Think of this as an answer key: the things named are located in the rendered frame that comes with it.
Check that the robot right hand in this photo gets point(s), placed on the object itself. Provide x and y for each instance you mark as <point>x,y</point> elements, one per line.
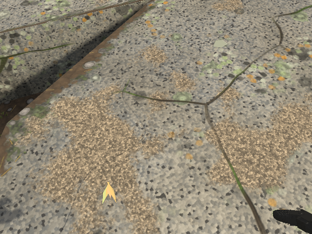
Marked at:
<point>302,219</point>

